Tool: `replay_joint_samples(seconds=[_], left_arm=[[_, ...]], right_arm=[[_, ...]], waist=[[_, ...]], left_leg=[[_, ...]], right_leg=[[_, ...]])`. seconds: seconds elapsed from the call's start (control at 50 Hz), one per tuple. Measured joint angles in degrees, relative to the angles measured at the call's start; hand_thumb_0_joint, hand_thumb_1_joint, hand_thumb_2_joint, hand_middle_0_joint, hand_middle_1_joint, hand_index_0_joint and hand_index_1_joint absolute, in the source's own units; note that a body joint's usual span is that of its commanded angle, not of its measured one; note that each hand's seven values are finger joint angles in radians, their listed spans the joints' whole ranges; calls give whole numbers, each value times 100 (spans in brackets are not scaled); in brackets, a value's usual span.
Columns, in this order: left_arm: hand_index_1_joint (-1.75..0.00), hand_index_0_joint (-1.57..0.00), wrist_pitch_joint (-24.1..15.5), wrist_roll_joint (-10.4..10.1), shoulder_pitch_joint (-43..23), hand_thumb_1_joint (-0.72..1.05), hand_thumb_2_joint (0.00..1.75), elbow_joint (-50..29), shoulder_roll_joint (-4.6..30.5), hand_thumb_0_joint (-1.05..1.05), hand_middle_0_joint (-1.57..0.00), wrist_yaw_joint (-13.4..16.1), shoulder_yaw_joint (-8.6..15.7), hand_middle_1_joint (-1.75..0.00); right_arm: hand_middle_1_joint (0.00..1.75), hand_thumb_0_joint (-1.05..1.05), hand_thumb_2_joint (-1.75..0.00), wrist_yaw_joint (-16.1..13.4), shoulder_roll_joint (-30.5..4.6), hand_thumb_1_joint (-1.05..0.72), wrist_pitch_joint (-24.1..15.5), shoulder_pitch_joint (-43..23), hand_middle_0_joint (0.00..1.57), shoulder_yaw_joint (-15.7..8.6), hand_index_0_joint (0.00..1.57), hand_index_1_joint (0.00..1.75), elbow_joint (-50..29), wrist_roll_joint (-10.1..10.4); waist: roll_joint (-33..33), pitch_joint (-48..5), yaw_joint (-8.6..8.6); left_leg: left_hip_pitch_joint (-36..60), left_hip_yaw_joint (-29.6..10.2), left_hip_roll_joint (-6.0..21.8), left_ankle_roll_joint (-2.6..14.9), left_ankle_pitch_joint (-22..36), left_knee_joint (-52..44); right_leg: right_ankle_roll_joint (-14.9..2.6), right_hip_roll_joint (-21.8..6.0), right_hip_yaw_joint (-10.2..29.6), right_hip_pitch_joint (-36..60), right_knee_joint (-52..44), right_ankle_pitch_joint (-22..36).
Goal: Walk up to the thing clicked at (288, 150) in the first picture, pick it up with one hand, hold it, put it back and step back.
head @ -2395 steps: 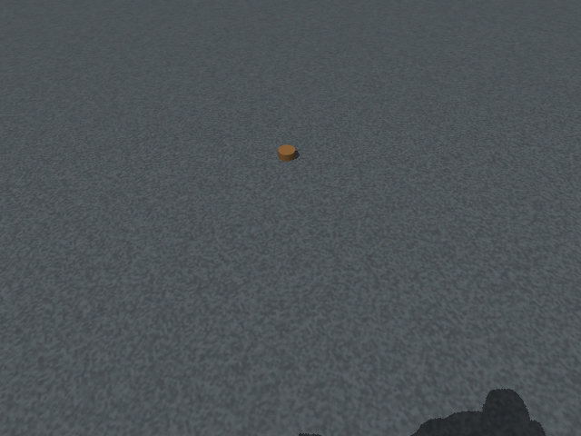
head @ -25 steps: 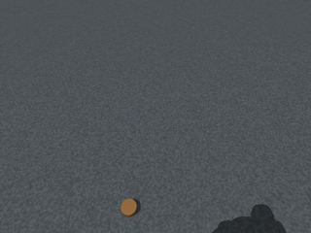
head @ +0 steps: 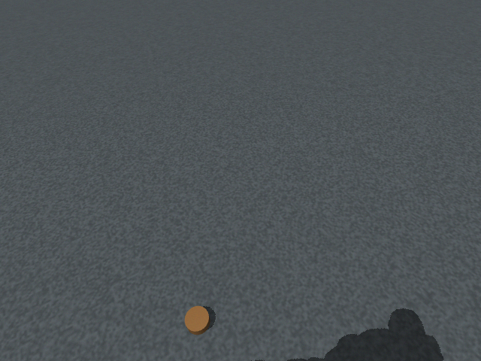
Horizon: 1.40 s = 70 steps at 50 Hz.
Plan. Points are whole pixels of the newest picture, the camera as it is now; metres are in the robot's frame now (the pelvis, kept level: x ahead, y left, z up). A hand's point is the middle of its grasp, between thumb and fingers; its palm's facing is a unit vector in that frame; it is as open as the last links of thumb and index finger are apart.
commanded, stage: stand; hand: left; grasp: from above
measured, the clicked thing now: (197, 320) +0.45 +0.24 -0.76
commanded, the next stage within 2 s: step back in 1.14 s
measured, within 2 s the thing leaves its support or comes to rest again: neither
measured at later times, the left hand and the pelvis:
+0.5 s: hand out of the picture +0.08 +0.24 -0.16, palm faces +0.00 -0.94 -0.34, open 7.4 cm; pelvis +0.01 -0.01 +0.00, yaw +0 degrees
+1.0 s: hand out of the picture +0.08 +0.24 -0.16, palm faces -0.01 -0.94 -0.34, open 7.4 cm; pelvis +0.01 -0.01 +0.00, yaw +0 degrees
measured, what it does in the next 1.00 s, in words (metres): stands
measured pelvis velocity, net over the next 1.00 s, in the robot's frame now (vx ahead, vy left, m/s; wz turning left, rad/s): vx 0.01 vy -0.01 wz -0.01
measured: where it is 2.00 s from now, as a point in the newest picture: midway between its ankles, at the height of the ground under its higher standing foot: outside the picture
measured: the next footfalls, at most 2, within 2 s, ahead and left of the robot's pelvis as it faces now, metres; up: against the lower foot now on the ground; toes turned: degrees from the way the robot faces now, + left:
right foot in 1.64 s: -0.09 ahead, -0.13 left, +0.00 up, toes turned -1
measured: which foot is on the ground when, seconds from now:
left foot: down 0.00-1.00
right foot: down 0.00-1.00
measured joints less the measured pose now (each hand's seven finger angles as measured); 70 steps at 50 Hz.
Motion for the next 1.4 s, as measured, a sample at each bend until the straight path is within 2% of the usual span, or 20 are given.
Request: replay_joint_samples(seconds=[0.54, 1.14, 1.26, 1.4], left_arm=[[-30, -21, -24, -29, -178, 90, 90, -62, 54, 0, -20, -34, -2, -30], [-30, -21, -35, -53, -85, 90, 90, -100, 121, 0, -20, -71, -49, -30], [-30, -21, 54, -180, -257, 90, 90, -497, 264, 0, -20, -47, 89, -30], [-30, -21, 203, -133, -431, 90, 90, -976, 473, 0, -20, -52, 156, -30]], right_arm=[[30, 1, -90, 5, -84, -90, -34, -153, 20, 51, 21, 30, -11, 20], [30, 1, -90, 46, -112, -90, -40, -102, 20, 73, 21, 30, 1, 33], [30, 1, -90, 116, -244, -90, 117, -361, 20, -43, 21, 30, -385, 155], [30, 1, -90, 150, -470, -90, 270, -482, 20, -201, 21, 30, -813, 141]], waist=[[-16, -67, -18], [-29, -74, -30], [-19, 311, -98], [-51, 645, -98]], left_leg=[[70, 3, 50, -44, -25, -104], [86, 20, 54, -58, -2, -166], [-481, -24, 75, -21, -174, 521], [-1148, -14, 24, 73, -353, 1355]], right_leg=[[-38, 49, 1, 79, -139, -2], [-53, 51, 17, 53, -126, -13], [-91, 74, -3, -501, 561, -198], [-130, 25, 35, -1225, 1525, -449]])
